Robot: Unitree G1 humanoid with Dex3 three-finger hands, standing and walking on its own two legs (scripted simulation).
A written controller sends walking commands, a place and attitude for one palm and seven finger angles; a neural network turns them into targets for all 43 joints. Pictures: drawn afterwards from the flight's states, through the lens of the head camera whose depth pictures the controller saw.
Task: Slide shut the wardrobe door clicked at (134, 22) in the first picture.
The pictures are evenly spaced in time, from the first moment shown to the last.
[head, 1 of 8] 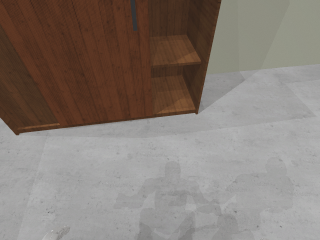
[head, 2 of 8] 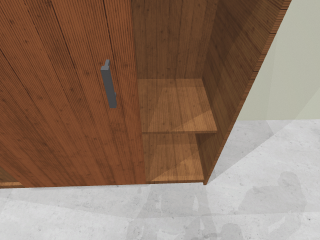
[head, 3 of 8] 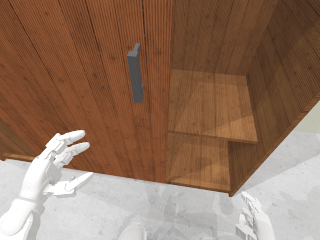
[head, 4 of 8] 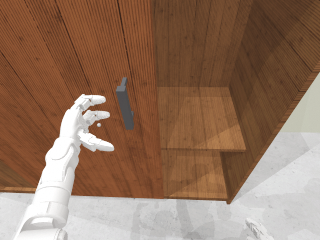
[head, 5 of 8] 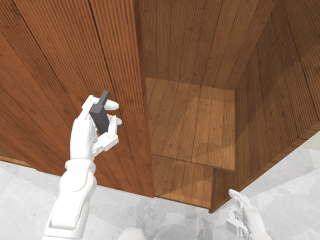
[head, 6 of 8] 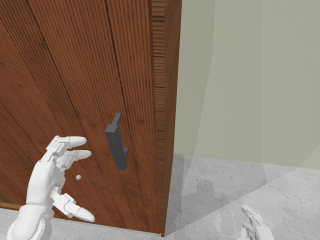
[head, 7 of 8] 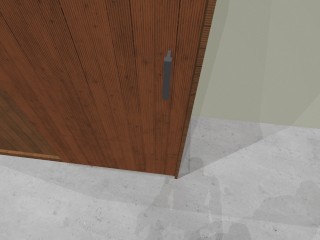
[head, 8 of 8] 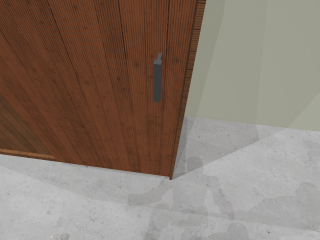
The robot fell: no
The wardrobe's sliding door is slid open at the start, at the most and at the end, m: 0.38 0.38 0.00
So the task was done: yes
